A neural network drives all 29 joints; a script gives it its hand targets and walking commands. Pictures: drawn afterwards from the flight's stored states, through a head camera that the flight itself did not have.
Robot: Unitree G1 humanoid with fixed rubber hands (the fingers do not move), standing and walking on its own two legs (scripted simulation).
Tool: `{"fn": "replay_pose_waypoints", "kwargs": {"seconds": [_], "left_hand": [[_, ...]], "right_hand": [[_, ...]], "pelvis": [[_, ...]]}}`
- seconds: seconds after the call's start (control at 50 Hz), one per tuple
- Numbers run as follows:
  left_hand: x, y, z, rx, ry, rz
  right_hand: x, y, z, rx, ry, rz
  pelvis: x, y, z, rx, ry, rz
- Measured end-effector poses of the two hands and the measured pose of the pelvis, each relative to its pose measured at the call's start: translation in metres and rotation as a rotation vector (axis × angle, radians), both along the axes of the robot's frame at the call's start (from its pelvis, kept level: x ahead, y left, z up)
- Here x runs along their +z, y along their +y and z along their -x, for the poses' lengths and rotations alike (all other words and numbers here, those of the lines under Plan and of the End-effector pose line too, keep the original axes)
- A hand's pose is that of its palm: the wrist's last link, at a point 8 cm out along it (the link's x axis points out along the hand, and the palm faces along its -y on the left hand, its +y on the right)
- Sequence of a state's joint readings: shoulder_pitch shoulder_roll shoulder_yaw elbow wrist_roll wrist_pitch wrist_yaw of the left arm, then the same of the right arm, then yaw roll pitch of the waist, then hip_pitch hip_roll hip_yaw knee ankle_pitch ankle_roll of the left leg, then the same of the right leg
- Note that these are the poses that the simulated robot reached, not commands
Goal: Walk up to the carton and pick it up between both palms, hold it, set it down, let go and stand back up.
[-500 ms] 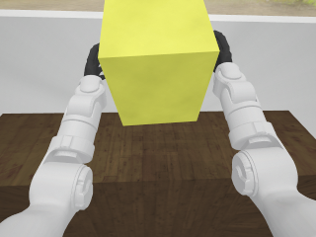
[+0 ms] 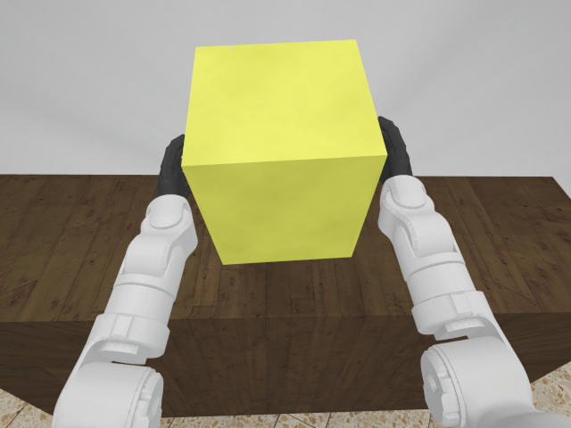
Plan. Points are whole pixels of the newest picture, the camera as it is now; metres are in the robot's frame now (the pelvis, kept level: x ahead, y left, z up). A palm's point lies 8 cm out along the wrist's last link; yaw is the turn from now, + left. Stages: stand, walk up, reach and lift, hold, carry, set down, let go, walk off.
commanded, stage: hold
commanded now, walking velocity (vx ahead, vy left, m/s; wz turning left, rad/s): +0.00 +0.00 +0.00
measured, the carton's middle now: (282, 163) +0.47 +0.00 +0.15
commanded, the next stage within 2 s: set down in 1.18 s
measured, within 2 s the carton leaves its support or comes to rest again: neither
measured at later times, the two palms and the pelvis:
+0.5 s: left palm (181, 262) +0.33 +0.13 +0.10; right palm (404, 261) +0.33 -0.16 +0.09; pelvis -0.08 +0.00 +0.00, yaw -2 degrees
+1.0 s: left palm (193, 147) +0.36 +0.09 +0.26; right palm (483, 171) +0.34 -0.21 +0.24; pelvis -0.06 -0.03 +0.00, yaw -2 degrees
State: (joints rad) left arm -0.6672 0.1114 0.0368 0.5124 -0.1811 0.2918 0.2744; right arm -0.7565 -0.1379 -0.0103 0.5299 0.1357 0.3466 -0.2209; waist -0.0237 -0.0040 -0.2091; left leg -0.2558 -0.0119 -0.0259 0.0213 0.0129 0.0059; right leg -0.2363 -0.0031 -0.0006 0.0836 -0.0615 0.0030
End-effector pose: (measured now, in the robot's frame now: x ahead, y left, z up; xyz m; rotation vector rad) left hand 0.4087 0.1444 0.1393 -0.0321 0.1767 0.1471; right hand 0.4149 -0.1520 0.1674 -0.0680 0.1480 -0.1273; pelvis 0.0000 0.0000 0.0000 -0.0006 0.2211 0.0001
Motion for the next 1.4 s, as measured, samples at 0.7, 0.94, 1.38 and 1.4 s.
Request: {"fn": "replay_pose_waypoints", "kwargs": {"seconds": [0.7,0.94,1.38,1.4], "left_hand": [[0.121,-0.044,0.061,-0.031,-0.157,-0.092],[0.151,-0.056,0.056,-0.146,-0.015,-0.049],[0.048,0.02,0.013,0.028,-0.043,-0.036],[0.059,0.024,0.012,0.031,-0.068,-0.041]], "right_hand": [[0.1,-0.038,0.083,-0.128,-0.176,-0.075],[0.112,-0.067,0.08,-0.032,0.023,-0.105],[0.05,0.023,0.017,-0.02,-0.028,0.02],[0.064,0.027,0.015,-0.015,-0.059,0.027]], "pelvis": [[-0.002,-0.015,0.082,-0.031,-0.031,-0.018],[0.0,-0.032,0.058,-0.026,-0.215,-0.006],[-0.001,0.004,0.02,-0.039,0.03,0.005],[-0.001,0.007,0.016,-0.038,0.02,0.005]]}}
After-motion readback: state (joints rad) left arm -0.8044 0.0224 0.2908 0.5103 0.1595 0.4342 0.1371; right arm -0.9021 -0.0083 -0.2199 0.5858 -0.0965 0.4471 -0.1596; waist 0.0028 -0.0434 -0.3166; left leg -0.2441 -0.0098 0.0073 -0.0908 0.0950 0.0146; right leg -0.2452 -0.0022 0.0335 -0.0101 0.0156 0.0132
